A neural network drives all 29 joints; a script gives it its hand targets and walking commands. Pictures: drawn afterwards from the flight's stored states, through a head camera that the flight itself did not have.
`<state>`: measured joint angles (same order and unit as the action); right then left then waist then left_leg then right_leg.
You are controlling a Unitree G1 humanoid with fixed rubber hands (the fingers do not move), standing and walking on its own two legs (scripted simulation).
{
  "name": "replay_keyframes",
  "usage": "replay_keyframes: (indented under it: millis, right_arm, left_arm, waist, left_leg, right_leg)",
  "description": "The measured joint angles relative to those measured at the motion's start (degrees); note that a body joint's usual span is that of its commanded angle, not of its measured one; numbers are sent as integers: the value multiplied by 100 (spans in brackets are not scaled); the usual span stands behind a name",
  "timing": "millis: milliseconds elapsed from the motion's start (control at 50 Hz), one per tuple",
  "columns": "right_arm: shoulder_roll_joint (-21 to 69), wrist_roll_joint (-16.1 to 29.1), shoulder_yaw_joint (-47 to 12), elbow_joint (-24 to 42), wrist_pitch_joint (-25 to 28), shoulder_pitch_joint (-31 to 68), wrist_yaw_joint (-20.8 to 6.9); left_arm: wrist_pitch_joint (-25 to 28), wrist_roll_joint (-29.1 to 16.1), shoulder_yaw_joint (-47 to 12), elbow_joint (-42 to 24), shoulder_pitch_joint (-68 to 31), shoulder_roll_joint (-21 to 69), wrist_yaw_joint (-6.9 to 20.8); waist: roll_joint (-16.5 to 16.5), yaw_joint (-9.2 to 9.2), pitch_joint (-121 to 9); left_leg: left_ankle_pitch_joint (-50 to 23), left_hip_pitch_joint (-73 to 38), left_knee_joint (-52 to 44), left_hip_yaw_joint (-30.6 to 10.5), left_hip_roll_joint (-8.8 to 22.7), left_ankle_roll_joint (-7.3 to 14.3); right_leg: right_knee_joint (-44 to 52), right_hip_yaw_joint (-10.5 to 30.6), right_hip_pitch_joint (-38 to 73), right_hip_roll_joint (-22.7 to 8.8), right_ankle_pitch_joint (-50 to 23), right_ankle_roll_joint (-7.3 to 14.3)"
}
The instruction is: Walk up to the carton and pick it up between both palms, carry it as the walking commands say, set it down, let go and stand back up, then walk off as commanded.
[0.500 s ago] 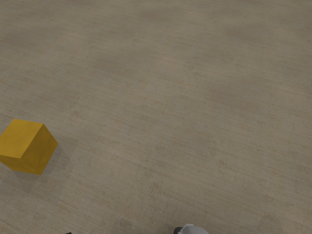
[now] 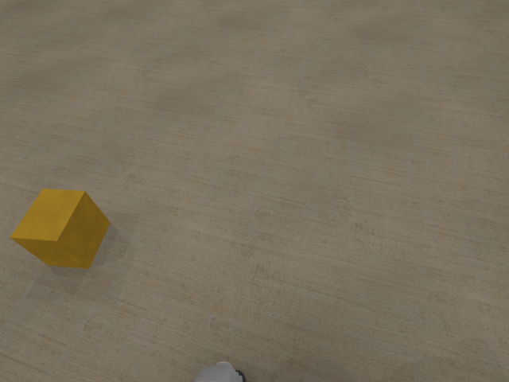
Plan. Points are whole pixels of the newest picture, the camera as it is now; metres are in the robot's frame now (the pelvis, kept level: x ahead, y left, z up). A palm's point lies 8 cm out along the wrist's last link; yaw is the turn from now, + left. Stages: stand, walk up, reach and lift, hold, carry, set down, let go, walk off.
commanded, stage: walk off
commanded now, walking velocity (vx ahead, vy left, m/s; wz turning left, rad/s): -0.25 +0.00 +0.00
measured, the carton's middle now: (66, 229) +0.75 +0.89 -0.64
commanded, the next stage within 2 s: stand in 0.04 s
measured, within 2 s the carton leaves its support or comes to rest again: neither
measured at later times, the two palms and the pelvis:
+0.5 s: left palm out of the picture -0.08 +0.27 -0.14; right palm out of the picture -0.06 -0.23 -0.12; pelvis -0.09 +0.01 +0.01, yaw +2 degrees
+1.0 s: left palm out of the picture -0.10 +0.24 -0.14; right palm out of the picture -0.10 -0.21 -0.14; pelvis -0.09 +0.02 +0.01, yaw +1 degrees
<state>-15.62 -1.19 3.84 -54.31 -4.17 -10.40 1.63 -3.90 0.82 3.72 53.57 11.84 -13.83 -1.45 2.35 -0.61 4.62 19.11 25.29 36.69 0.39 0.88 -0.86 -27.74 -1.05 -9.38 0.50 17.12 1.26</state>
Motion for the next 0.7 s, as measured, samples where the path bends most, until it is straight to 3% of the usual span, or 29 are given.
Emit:
replay_keyframes:
  millis: [40,80,140,240,320,380,440,500,700]
  right_arm:
    - [-41,29,54,-43,-70,-113,-24]
    - [-80,13,103,-67,-67,-215,-67]
    - [-116,-35,154,-141,-49,-414,-83]
    - [-40,23,114,-174,-90,-529,-33]
    - [92,103,43,-173,-60,-426,26]
    - [149,87,-23,-195,85,-420,49]
    - [324,33,-138,-317,215,-503,21]
    - [467,28,-258,-393,336,-549,8]
    - [581,71,-336,-602,451,-469,2]
  left_arm:
    - [-2,64,-54,-31,38,42,-13]
    - [-12,65,-92,-71,-7,63,-32]
    - [46,17,-132,-184,-192,88,-52]
    - [211,4,-204,-214,-384,144,-90]
    - [231,51,-201,-78,-324,133,-26]
    - [209,21,-155,64,-134,97,4]
    - [193,-20,-128,276,113,24,45]
    - [199,9,-144,438,320,-13,103]
    - [322,10,-283,856,551,222,76]
  waist:
    - [-15,6,-32]
    - [0,-37,-53]
    - [21,-56,-111]
    - [-40,-16,-184]
    - [-185,77,-197]
    - [-201,96,-239]
    - [-419,157,-280]
    - [-543,211,-333]
    - [-329,197,-342]
  left_leg:
    - [558,372,1441,-395,-347,21]
    - [529,521,2557,-573,-538,-1]
    - [391,317,3270,-612,-571,-174]
    - [627,-752,1706,-312,-235,-416]
    - [803,-1526,63,-64,-146,-259]
    - [-67,-2069,-1436,4,-84,-35]
    - [-271,-2079,-1522,28,-162,153]
    - [-296,-2100,-1542,55,-224,201]
    - [-338,-2183,-1603,54,-220,241]
  right_leg:
    - [27,20,-72,-107,-58,42]
    - [120,12,-119,-167,-181,37]
    - [195,-25,-217,-194,-342,65]
    - [298,-63,-357,-168,-569,95]
    - [276,-81,-529,-149,-708,71]
    - [195,-155,-707,-75,-783,-12]
    - [230,-110,-677,-145,-645,-129]
    - [377,-4,-479,-236,-865,-168]
    - [645,-4,-291,-233,-970,-257]
